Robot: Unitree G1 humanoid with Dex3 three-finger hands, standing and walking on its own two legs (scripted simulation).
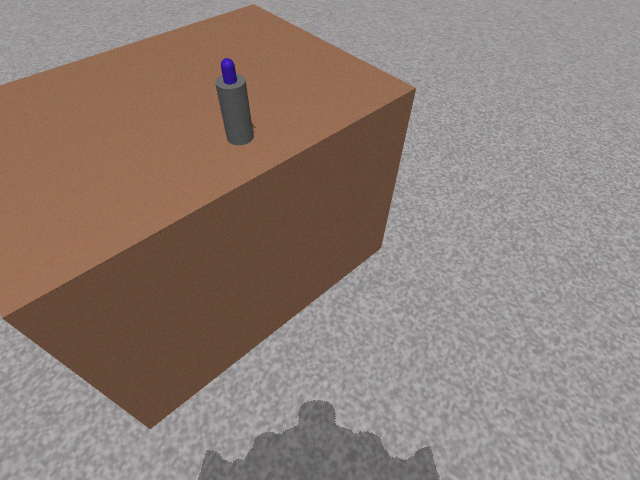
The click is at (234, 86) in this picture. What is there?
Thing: necked bottle
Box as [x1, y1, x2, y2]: [215, 58, 253, 144]
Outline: 225,58 221,62 222,74 215,81 225,131 229,142 233,144 244,144 249,142 253,137 245,80 243,76 235,73 233,62 230,59
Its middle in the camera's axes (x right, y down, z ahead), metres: -0.18 -0.28 +0.82
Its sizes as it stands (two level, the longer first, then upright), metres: 0.061 0.061 0.182
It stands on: a support 0.70 m high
